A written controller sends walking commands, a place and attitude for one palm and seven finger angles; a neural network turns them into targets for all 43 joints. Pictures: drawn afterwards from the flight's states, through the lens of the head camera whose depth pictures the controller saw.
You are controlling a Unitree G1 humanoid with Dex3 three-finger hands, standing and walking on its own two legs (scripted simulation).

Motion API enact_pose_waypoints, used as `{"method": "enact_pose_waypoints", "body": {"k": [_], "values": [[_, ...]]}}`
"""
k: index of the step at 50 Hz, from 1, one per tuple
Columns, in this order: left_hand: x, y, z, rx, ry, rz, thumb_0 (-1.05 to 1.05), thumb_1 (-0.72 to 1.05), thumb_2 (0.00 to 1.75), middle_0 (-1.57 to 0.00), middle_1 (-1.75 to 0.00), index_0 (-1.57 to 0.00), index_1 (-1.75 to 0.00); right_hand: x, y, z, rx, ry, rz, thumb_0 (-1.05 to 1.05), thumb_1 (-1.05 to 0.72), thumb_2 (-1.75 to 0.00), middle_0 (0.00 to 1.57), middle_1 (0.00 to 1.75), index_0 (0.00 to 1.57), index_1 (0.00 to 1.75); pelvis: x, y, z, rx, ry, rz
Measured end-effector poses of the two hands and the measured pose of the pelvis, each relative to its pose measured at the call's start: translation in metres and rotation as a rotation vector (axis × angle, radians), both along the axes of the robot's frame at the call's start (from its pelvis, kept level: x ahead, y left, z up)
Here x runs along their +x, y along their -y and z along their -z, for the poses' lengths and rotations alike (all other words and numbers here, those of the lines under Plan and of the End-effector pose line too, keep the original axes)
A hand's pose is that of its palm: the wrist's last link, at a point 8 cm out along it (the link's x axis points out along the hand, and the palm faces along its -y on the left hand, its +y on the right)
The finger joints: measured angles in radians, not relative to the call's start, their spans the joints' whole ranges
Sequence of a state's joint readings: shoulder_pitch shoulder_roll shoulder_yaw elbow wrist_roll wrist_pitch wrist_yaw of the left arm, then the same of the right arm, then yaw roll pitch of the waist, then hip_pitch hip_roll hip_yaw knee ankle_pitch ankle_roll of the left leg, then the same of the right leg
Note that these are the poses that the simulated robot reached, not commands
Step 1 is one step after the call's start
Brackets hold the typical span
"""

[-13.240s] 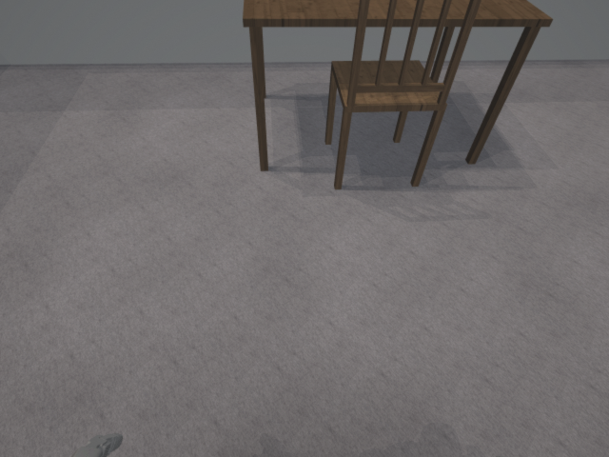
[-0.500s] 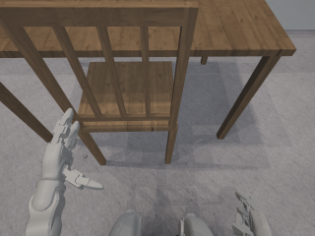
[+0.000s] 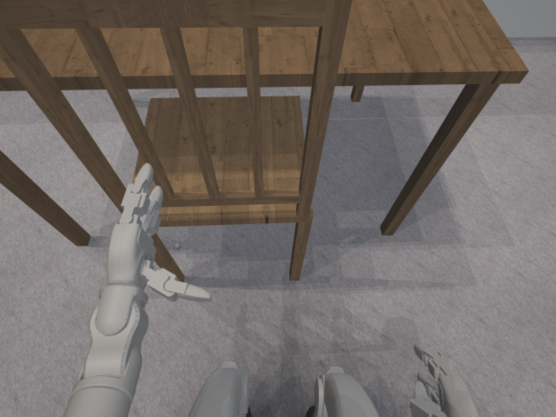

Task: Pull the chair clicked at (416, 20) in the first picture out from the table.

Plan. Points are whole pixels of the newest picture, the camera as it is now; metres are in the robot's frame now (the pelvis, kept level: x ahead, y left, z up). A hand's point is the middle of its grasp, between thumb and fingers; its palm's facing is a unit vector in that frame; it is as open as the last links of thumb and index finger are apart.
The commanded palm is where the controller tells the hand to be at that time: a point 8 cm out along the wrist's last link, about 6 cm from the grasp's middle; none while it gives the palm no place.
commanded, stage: aim the fingers beside a spindle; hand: left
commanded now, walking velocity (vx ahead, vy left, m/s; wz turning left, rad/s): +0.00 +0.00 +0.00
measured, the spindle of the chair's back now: (198, 133) +0.53 +0.15 +0.05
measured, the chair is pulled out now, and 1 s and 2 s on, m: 0.00 0.00 0.00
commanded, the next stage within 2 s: push the fingers through the gap in 1.46 s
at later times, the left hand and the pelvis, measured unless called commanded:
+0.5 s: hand (218, 230) +0.38 +0.10 +0.00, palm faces +0.01 -1.00 -0.03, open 16.9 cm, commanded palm +0.35 +0.16 +0.01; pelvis -0.01 +0.00 -0.01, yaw +0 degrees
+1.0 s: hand (215, 228) +0.38 +0.11 +0.01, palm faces +0.05 -1.00 -0.05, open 16.9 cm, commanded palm +0.35 +0.16 +0.01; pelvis -0.01 -0.01 -0.02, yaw +0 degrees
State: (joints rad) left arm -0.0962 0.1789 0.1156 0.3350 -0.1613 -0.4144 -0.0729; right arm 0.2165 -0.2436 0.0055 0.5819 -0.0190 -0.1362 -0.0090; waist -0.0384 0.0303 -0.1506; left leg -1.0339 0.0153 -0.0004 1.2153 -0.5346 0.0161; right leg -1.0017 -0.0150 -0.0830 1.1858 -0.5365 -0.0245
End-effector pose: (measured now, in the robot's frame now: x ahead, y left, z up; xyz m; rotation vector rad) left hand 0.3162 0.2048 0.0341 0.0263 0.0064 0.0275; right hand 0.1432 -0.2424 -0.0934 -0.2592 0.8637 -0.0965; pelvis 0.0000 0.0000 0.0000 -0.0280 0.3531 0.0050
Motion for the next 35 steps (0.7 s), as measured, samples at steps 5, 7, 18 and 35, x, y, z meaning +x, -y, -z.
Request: {"method": "enact_pose_waypoints", "body": {"k": [5, 7, 18, 35], "values": [[0.008, 0.011, 0.007, -0.007, -0.017, 0.019, -0.01, -0.50, 0.30, -0.06, -0.08, -0.06, -0.08, -0.005, -0.003, 0.005, 0.008, -0.026, 0.003, 0.01, -0.91, -0.90, 0.20, 0.30, 0.20, 0.30, -0.001, -0.002, 0.002, 0.000, -0.007, 0.001], [0.010, 0.016, 0.012, -0.009, -0.028, 0.022, -0.01, -0.50, 0.30, -0.06, -0.08, -0.06, -0.08, -0.007, -0.004, 0.007, 0.009, -0.035, 0.006, 0.01, -0.91, -0.90, 0.20, 0.30, 0.20, 0.30, -0.002, -0.002, 0.004, 0.000, -0.010, 0.002], [0.029, 0.031, 0.011, 0.001, 0.028, 0.010, -0.02, -0.50, 0.30, -0.06, -0.08, -0.06, -0.08, -0.024, -0.002, 0.020, 0.015, -0.100, 0.024, 0.01, -0.91, -0.90, 0.20, 0.30, 0.20, 0.30, -0.007, -0.003, 0.010, 0.001, -0.025, 0.006], [0.039, 0.037, 0.014, 0.040, 0.027, -0.029, -0.01, -0.50, 0.30, -0.06, -0.08, -0.06, -0.08, -0.050, 0.005, 0.031, 0.039, -0.182, 0.060, 0.01, -0.91, -0.90, 0.20, 0.30, 0.20, 0.30, -0.011, 0.003, 0.013, 0.014, -0.032, 0.017]]}}
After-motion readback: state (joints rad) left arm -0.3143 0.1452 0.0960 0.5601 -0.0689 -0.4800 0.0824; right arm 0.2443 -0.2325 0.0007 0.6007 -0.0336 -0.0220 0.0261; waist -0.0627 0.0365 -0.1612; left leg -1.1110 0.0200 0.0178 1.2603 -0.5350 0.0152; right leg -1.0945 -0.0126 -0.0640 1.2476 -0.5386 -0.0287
